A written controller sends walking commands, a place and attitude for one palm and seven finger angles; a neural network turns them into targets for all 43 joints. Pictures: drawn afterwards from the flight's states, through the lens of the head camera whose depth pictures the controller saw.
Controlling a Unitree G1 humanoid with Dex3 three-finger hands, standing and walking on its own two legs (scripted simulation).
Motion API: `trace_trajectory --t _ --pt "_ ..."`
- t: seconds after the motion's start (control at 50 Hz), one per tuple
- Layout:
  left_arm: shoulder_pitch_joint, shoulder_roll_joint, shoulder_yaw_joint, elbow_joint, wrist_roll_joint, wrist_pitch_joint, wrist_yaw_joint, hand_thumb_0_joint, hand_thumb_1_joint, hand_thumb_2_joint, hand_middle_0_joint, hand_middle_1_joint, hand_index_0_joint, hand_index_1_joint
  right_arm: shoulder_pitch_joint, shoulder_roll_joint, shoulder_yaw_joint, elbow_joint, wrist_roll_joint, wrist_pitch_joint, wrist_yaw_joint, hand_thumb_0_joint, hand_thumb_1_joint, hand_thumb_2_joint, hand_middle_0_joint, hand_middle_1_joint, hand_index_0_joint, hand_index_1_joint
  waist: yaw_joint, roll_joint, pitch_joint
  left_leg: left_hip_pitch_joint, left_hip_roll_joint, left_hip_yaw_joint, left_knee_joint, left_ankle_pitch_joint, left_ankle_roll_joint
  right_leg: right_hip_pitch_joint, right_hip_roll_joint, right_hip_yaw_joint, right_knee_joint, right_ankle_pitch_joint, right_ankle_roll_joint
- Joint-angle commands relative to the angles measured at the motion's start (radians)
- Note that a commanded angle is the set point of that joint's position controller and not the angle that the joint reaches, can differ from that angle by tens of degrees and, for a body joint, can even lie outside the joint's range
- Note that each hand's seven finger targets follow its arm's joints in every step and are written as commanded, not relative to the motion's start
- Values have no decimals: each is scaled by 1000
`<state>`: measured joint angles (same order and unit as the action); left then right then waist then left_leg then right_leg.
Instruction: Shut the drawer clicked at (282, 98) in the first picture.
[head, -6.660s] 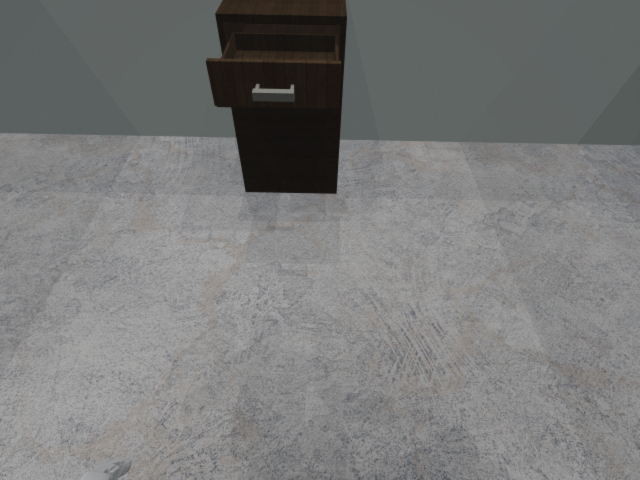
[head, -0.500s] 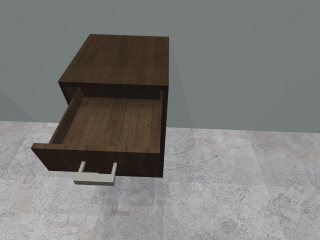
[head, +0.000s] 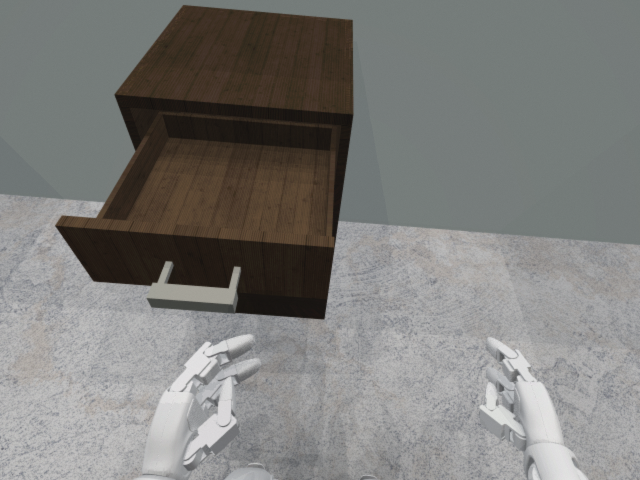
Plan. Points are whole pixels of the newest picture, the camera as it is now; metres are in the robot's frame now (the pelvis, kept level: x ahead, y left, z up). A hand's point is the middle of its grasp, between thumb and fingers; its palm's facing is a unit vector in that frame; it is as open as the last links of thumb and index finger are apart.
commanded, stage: raise the hand and make a fist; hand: left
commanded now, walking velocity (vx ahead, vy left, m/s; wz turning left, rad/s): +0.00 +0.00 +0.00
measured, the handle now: (198, 284) +0.38 +0.21 -0.02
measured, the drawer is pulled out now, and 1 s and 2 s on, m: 0.30 0.30 0.30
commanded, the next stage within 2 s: bring the fist close to the handle in 1.48 s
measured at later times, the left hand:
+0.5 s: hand (181, 394) +0.21 +0.17 +0.04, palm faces +0.14 -0.99 -0.02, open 3.5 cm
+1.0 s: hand (184, 401) +0.19 +0.15 +0.07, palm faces -0.01 -1.00 +0.00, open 3.2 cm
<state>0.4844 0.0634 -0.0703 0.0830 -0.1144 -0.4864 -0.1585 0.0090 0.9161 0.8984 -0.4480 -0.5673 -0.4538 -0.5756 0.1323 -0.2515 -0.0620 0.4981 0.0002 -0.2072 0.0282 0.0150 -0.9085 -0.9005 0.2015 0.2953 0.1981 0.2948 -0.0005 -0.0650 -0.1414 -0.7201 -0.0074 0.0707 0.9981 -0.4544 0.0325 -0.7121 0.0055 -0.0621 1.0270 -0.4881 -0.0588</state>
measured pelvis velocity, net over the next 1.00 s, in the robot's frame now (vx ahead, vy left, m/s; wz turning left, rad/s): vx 0.01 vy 0.02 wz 0.03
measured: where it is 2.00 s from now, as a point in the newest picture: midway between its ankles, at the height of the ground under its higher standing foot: outside the picture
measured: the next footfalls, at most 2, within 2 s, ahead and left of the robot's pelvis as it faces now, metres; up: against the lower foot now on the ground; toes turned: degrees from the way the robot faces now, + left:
none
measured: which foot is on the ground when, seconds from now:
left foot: down 0.00-1.00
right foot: down 0.00-1.00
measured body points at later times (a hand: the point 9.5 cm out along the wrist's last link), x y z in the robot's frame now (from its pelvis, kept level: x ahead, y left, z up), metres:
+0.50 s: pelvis +0.00 +0.00 +0.00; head +0.05 +0.00 +0.44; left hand +0.19 +0.22 +0.05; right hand +0.14 -0.24 -0.10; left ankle +0.03 +0.10 -0.67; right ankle +0.01 -0.08 -0.67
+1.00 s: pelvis +0.01 +0.02 +0.00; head +0.05 +0.02 +0.45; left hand +0.19 +0.21 +0.07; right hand +0.23 -0.18 -0.05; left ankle +0.03 +0.10 -0.67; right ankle +0.01 -0.08 -0.67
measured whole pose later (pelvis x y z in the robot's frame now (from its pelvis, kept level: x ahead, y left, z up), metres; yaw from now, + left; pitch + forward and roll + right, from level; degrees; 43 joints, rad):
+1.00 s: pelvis +0.01 +0.02 +0.00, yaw +2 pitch +11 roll -2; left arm 0.59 0.16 -0.05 -0.25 -0.17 -0.31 -0.13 0.01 0.91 0.90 -1.37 -1.57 -1.37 -1.57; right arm 0.21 -0.21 0.05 0.42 0.03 -0.15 -0.02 0.02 -0.90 -0.90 0.21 0.30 0.20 0.30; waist 0.01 0.04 -0.14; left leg -0.74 -0.01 0.02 1.04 -0.49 0.05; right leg -0.68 0.01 -0.11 0.99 -0.50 -0.04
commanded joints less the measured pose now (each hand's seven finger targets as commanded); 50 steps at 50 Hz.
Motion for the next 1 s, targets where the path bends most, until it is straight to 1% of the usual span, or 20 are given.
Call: trace_trajectory --t 0.0,0.04,0.1,0.12,0.16,0.2,0.24,0.26,0.32,0.36,0.42,0.48,0.54,0.6,0.64,0.72,0.78,0.86,0.92,0.98 --pt "-32 146 128 -410 0 -80 118 0 900 900 -640 -777 -640 -777 -42 -66 -9 -204 -1 13 -12 0 -900 -900 200 300 200 300 53 207 -157 24 -13 -70 -64 146 -9 6 -1 63 -81 178 -5" --pt "-142 136 102 -556 -19 -148 137 0 900 900 -680 -820 -680 -820 2 -64 -4 -191 -8 9 -28 0 -900 -900 200 300 200 300 -1 190 -213 41 7 -102 -16 133 1 -57 10 68 -68 135 6" --pt "-214 90 -12 -586 -45 -222 70 0 900 900 -740 -885 -740 -885 12 -76 20 -156 -5 -37 -42 0 -900 -900 200 300 200 300 -67 170 -196 26 21 -141 34 103 10 -138 13 73 -76 77 14" --pt "-251 58 -68 -561 -51 -216 35 0 900 900 -760 -907 -760 -907 7 -83 28 -147 -1 -50 -48 0 -900 -900 200 300 200 300 -103 133 -174 11 24 -148 49 77 17 -155 12 80 -92 47 20" --pt "-220 69 -89 -443 -62 -162 -34 0 900 900 -800 -950 -800 -950 18 -102 31 -133 11 -68 -63 0 -900 -900 200 300 200 300 -115 59 -105 -71 24 -152 49 -27 15 -148 8 100 -142 -76 27" --pt "-127 136 -41 -306 -62 -42 -84 0 900 900 -840 -993 -840 -993 25 -114 37 -149 27 -61 -79 0 -900 -900 200 300 200 300 -87 -28 -83 -151 14 -135 41 -86 14 -97 -6 138 -205 -196 38" --pt "-94 206 34 -246 -58 100 -99 0 900 900 -880 -1037 -880 -1037 -2 -118 48 -179 48 -33 -85 0 -900 -900 200 300 200 300 -27 -9 -111 -159 -2 -108 13 -78 13 -5 -28 175 -248 -251 42" --pt "-80 255 95 -267 -62 164 -88 0 900 900 -900 -1058 -900 -1058 -13 -114 47 -201 55 -17 -90 0 -900 -900 200 300 200 300 9 -4 -148 -133 -9 -103 -17 -53 12 61 -36 179 -257 -231 41" --pt "8 250 224 -365 -121 274 18 0 900 900 -960 -1123 -960 -1123 -54 -73 48 -224 51 33 -102 0 -900 -900 200 300 200 300 79 -11 -230 -65 -16 -95 -61 57 2 206 -32 152 -248 -83 43" --pt "6 206 249 -473 -152 236 107 0 900 900 -1000 -1167 -1000 -1167 -25 -47 49 -207 42 39 -99 0 -900 -900 200 300 200 300 76 -4 -229 -29 -5 -97 -73 138 -4 246 -30 128 -226 98 43" --pt "30 201 235 -508 -110 105 168 0 900 900 -1060 -1232 -1060 -1232 16 -41 37 -155 27 16 -84 0 -900 -900 200 300 200 300 54 34 -186 -20 10 -102 -81 215 -5 186 -10 83 -164 260 35" --pt "82 162 124 -472 -60 -23 117 0 900 900 -1120 -1297 -1120 -1297 26 -58 24 -123 13 -18 -53 0 -900 -900 200 300 200 300 -3 102 -122 -12 14 -102 -53 229 -3 71 -5 57 -127 279 36" --pt "99 120 39 -415 -77 -61 2 0 900 900 -1180 -1362 -1180 -1362 36 -91 16 -127 26 -47 -52 0 -900 -900 200 300 200 300 -52 63 -82 -32 13 -107 -25 161 3 22 -17 87 -165 200 51" --pt "114 176 78 -460 -109 -27 -52 0 900 900 -1240 -1427 -1240 -1427 52 -112 5 -151 37 -65 -70 0 -900 -900 200 300 200 300 -35 62 -158 7 9 -113 -50 142 5 57 -18 82 -191 119 42" --pt "104 233 149 -501 -106 2 -25 0 900 900 -1280 -1470 -1280 -1470 51 -112 3 -159 35 -53 -79 0 -900 -900 200 300 200 300 -16 78 -194 39 11 -114 -70 152 6 70 -9 60 -179 122 37" --pt "121 235 201 -584 -99 15 73 0 900 900 -1360 -1557 -1360 -1557 53 -83 6 -176 30 -28 -81 0 -900 -900 200 300 200 300 22 122 -225 112 14 -119 -105 252 -1 101 7 9 -140 231 26" --pt "157 139 108 -563 -90 31 92 0 900 900 -1400 -1600 -1400 -1600 49 -74 17 -192 28 -13 -64 0 -900 -900 200 300 200 300 3 125 -164 135 20 -122 -114 289 -7 76 9 -11 -141 264 28" --pt "140 120 20 -504 -60 91 37 0 900 900 -1400 -1600 -1400 -1600 42 -97 31 -215 32 4 -60 0 -900 -900 200 300 200 300 -32 67 -61 83 21 -129 -125 191 2 51 7 -3 -177 203 35" --pt "123 181 55 -508 -51 131 9 0 900 900 -1400 -1600 -1400 -1600 35 -104 36 -226 36 12 -70 0 -900 -900 200 300 200 300 -29 51 -52 74 17 -131 -135 143 6 67 5 10 -203 156 35" --pt "109 201 97 -604 -65 132 24 0 900 900 -1400 -1600 -1400 -1600 50 -90 40 -243 33 13 -73 0 -900 -900 200 300 200 300 -1 107 -139 137 17 -132 -147 197 1 109 4 1 -189 194 28"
